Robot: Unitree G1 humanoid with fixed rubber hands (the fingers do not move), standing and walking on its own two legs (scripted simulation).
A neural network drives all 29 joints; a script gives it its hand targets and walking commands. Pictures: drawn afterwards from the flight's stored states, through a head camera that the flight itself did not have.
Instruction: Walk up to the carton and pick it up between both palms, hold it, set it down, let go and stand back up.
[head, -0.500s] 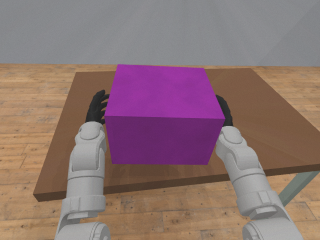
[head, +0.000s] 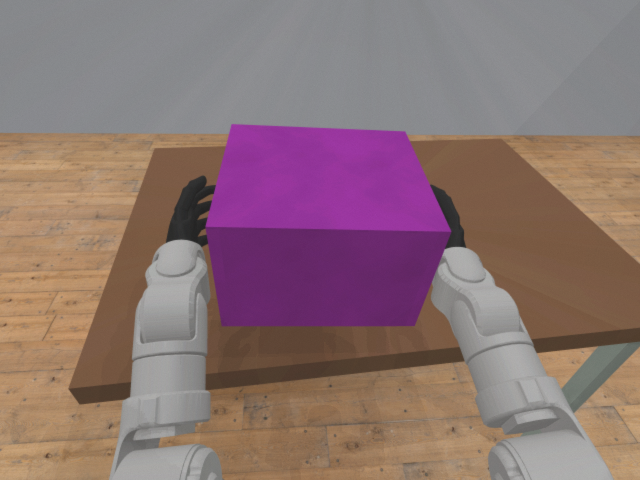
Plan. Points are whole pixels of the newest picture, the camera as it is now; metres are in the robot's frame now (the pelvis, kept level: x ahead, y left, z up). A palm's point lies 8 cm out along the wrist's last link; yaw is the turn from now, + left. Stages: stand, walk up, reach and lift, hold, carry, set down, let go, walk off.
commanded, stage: hold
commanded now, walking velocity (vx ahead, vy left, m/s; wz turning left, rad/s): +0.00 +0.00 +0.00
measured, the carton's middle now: (320, 221) +0.37 -0.01 +0.19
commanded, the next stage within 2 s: none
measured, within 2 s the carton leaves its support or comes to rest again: neither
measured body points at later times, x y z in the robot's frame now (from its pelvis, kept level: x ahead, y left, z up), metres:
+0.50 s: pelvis -0.01 +0.00 +0.00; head -0.05 +0.02 +0.45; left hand +0.37 +0.16 +0.18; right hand +0.36 -0.16 +0.17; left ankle +0.01 +0.14 -0.75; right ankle +0.01 -0.15 -0.75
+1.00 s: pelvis +0.00 +0.00 +0.00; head -0.05 +0.02 +0.45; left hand +0.37 +0.16 +0.18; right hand +0.37 -0.16 +0.17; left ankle +0.01 +0.14 -0.75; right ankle +0.01 -0.15 -0.75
